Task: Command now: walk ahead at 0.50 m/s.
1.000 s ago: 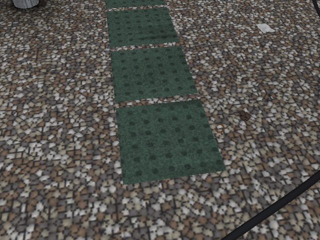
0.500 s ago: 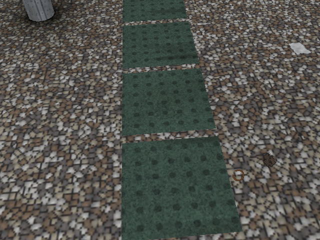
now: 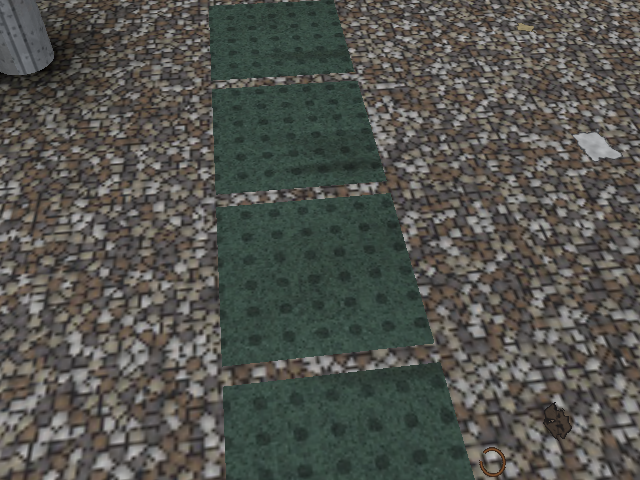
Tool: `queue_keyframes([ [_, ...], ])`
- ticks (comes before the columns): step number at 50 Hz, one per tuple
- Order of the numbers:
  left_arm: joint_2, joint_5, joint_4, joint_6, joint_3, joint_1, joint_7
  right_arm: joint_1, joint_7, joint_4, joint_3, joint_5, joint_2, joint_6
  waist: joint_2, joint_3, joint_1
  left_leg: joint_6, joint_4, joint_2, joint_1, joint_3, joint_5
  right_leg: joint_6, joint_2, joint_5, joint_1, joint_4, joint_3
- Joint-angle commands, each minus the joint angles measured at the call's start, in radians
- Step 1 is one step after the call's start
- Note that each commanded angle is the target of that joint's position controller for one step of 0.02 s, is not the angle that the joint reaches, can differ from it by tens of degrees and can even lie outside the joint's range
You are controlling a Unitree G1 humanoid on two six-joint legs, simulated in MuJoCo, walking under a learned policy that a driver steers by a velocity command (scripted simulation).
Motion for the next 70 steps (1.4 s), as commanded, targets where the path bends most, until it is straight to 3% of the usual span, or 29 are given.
queue_keyframes([
  [1,0.051,0.012,-0.047,0.010,0.015,0.013,0.006,-0.006,-0.017,-0.043,-0.027,0.001,-0.145,-0.017,0.086,-0.013,0.032,0.169,-0.229,0.289,0.063,-0.252,0.141,0.025,-0.058,0.120,-0.116,-0.105,0.034],
  [7,0.023,0.011,-0.101,-0.001,0.002,-0.181,-0.012,0.082,-0.035,-0.011,-0.025,0.014,-0.154,-0.004,0.091,0.031,-0.024,0.119,-0.244,0.237,0.101,-0.130,0.159,0.039,-0.007,0.395,-0.100,-0.440,-0.018],
  [12,0.028,-0.004,-0.148,-0.004,-0.011,-0.282,-0.044,0.140,-0.040,0.029,-0.034,0.013,-0.166,0.012,0.093,0.065,-0.053,0.102,-0.198,0.307,0.278,-0.076,0.184,-0.002,0.016,0.339,-0.141,-0.539,-0.028],
  [15,0.064,-0.005,-0.164,-0.006,0.000,-0.246,-0.063,0.100,-0.048,0.020,-0.045,0.015,-0.189,0.026,0.119,0.027,-0.008,0.067,-0.083,0.333,0.349,-0.029,0.468,-0.054,0.063,0.203,-0.051,-0.552,-0.060],
  [17,0.127,0.001,-0.106,-0.001,0.041,-0.022,-0.062,0.066,-0.056,0.002,-0.043,0.013,-0.190,0.041,0.117,-0.110,0.108,0.022,0.208,0.280,0.305,0.044,0.749,-0.099,0.149,0.204,0.264,-0.578,-0.120],
  [18,0.202,0.005,-0.069,0.003,0.070,0.149,-0.052,0.076,-0.063,-0.025,-0.032,0.000,-0.174,0.042,0.029,-0.217,0.165,-0.018,0.500,0.238,0.087,0.074,0.552,-0.154,0.043,0.223,0.562,-0.565,0.062],
  [19,0.290,-0.001,-0.058,0.007,0.088,0.223,-0.050,0.174,-0.042,-0.056,0.012,-0.019,-0.044,0.014,-0.222,-0.326,0.095,-0.092,0.880,0.032,-0.361,0.032,-0.149,-0.341,-0.192,0.030,0.921,-0.670,0.597],
  [20,0.218,0.002,-0.072,0.006,0.062,0.210,-0.048,0.110,-0.031,-0.057,0.004,0.009,-0.100,-0.025,-0.171,-0.371,0.124,-0.081,1.016,0.010,-0.498,-0.143,-0.409,-0.348,-0.232,0.049,0.969,-0.797,0.766],
  [21,0.177,0.012,-0.092,0.001,0.050,0.138,-0.044,0.021,-0.025,-0.088,-0.011,0.038,-0.159,-0.048,-0.128,-0.246,0.124,-0.065,1.045,0.061,-0.561,-0.166,-0.361,-0.302,-0.200,0.238,0.869,-0.782,0.606],
  [23,0.129,0.018,-0.137,-0.002,0.035,0.003,-0.042,-0.044,-0.042,-0.100,-0.021,0.013,-0.169,-0.050,0.042,-0.125,0.058,-0.075,0.925,0.132,-0.464,-0.147,-0.261,-0.258,-0.130,0.626,0.573,-0.766,0.355],
  [25,0.111,0.027,-0.151,0.003,0.028,-0.027,-0.036,-0.029,-0.055,-0.119,-0.032,-0.001,-0.161,-0.016,0.028,-0.109,0.004,-0.091,0.839,0.150,-0.346,-0.146,-0.249,-0.247,-0.090,0.757,0.410,-0.788,0.275],
  [27,0.148,0.026,-0.155,0.005,0.038,-0.015,-0.026,-0.020,-0.066,-0.131,-0.028,-0.005,-0.126,0.011,0.003,-0.106,-0.013,-0.115,0.737,0.133,-0.321,-0.131,-0.209,-0.248,-0.066,0.833,0.342,-0.796,0.226],
  [36,0.172,0.001,-0.166,0.073,0.049,0.044,0.026,-0.250,-0.055,-0.222,-0.018,0.002,-0.119,0.040,-0.065,-0.120,0.058,-0.149,0.293,0.038,-0.284,-0.157,0.071,-0.145,-0.005,0.552,0.368,-0.724,0.274],
  [40,0.163,0.003,-0.201,0.087,0.045,0.004,0.034,-0.216,-0.044,-0.225,-0.031,0.003,-0.163,0.019,-0.100,-0.107,0.024,-0.124,0.135,0.022,-0.203,-0.180,0.006,-0.127,0.005,0.432,0.414,-0.634,0.403],
  [41,0.153,0.001,-0.217,0.089,0.040,-0.022,0.035,-0.172,-0.044,-0.216,-0.034,0.001,-0.169,0.010,-0.098,-0.111,-0.009,-0.103,0.030,0.038,-0.113,-0.171,0.116,-0.099,0.038,0.391,0.394,-0.585,0.402],
  [42,0.112,0.013,-0.238,0.087,0.026,-0.012,0.034,-0.127,-0.051,-0.214,-0.045,-0.016,-0.217,0.007,-0.030,-0.171,-0.010,-0.050,0.028,0.172,0.062,-0.255,0.314,-0.055,0.091,0.258,0.310,-0.461,0.360],
  [43,0.059,0.028,-0.236,0.081,0.015,0.093,0.032,-0.125,-0.063,-0.229,-0.049,-0.032,-0.265,0.019,0.197,-0.227,0.053,0.070,0.084,0.382,0.269,-0.444,0.743,0.005,0.230,-0.253,0.124,-0.246,0.212],
  [44,0.116,0.011,-0.244,0.079,0.023,0.163,0.029,-0.064,-0.059,-0.208,-0.048,-0.035,-0.241,0.039,0.353,-0.293,0.057,0.222,0.053,0.538,0.339,-0.680,0.721,0.050,0.245,-0.482,-0.028,-0.049,0.133],
  [45,0.197,0.008,-0.222,0.084,0.045,0.161,0.027,-0.094,-0.057,-0.234,-0.035,-0.015,-0.187,0.044,0.231,-0.252,0.044,0.216,0.046,0.490,0.299,-0.623,0.598,0.083,0.186,-0.410,-0.059,0.083,0.148],
  [47,0.203,-0.001,-0.218,0.119,0.058,0.089,0.034,-0.158,-0.058,-0.254,-0.022,-0.012,-0.146,0.059,0.125,-0.158,0.040,0.140,0.033,0.367,0.172,-0.398,0.413,0.121,0.141,-0.276,-0.076,0.154,0.106],
  [52,0.112,-0.004,-0.280,0.134,0.034,0.031,0.026,-0.176,-0.074,-0.247,-0.031,-0.020,-0.177,0.086,0.203,-0.106,0.026,0.151,-0.059,0.303,0.058,-0.210,0.258,0.137,0.099,-0.136,-0.003,-0.015,0.008],
  [59,0.129,0.004,-0.326,0.135,0.032,0.000,-0.008,-0.172,-0.065,-0.239,-0.052,0.003,-0.234,0.098,0.220,-0.137,0.011,0.138,-0.045,0.365,0.062,-0.127,0.187,0.081,0.072,-0.067,0.184,-0.334,-0.060],
  [62,0.135,0.010,-0.299,0.139,0.047,0.082,-0.020,-0.169,-0.061,-0.223,-0.052,0.029,-0.223,0.104,0.188,-0.130,0.059,0.048,0.071,0.340,-0.005,-0.066,0.071,0.008,0.115,0.076,0.359,-0.586,-0.096],
  [63,0.174,0.013,-0.294,0.138,0.062,0.116,-0.012,-0.118,-0.056,-0.202,-0.044,0.023,-0.182,0.107,0.075,-0.108,0.060,-0.035,0.213,0.285,-0.121,0.008,-0.057,-0.038,0.072,0.194,0.466,-0.695,0.009],
  [64,0.295,0.015,-0.319,0.137,0.086,0.128,0.008,-0.101,-0.045,-0.235,-0.022,-0.029,-0.112,0.107,-0.266,-0.098,0.015,-0.148,0.556,0.137,-0.406,0.107,-0.473,-0.161,-0.208,0.525,0.597,-0.726,0.393],
  [65,0.313,0.052,-0.348,0.116,0.081,0.119,-0.002,-0.215,-0.055,-0.283,-0.034,-0.021,-0.149,0.098,-0.234,-0.119,0.083,-0.150,0.732,0.063,-0.488,-0.065,-0.544,-0.310,-0.287,0.508,0.475,-0.774,0.512],
  [66,0.283,0.061,-0.346,0.095,0.074,0.087,-0.008,-0.250,-0.063,-0.288,-0.045,0.002,-0.182,0.098,-0.143,-0.093,0.078,-0.130,0.796,0.081,-0.491,-0.116,-0.458,-0.280,-0.226,0.383,0.437,-0.797,0.442],
  [67,0.247,0.044,-0.347,0.083,0.064,0.024,-0.004,-0.214,-0.070,-0.269,-0.053,0.010,-0.193,0.103,-0.110,-0.071,0.038,-0.117,0.793,0.098,-0.493,-0.126,-0.357,-0.215,-0.173,0.315,0.421,-0.793,0.359],
  [70,0.158,0.025,-0.355,0.081,0.026,-0.040,0.011,-0.135,-0.078,-0.222,-0.059,-0.003,-0.188,0.112,-0.113,-0.100,0.003,-0.137,0.824,0.097,-0.398,-0.116,-0.210,-0.161,-0.098,0.360,0.381,-0.779,0.249],
])
Keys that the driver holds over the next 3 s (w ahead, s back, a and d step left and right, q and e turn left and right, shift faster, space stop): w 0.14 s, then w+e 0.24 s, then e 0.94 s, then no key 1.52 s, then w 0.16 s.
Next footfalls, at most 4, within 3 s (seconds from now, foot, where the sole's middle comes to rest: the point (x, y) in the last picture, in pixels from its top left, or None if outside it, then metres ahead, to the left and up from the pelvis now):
0.36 right None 0.38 -0.16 -0.78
0.84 left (324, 437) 0.58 -0.01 -0.78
1.26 right None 0.40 -0.22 -0.78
1.70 left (340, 448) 0.55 -0.04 -0.78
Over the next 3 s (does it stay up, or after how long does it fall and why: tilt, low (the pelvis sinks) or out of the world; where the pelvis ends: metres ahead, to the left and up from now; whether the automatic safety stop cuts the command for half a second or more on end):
stays up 0.46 -0.11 -0.01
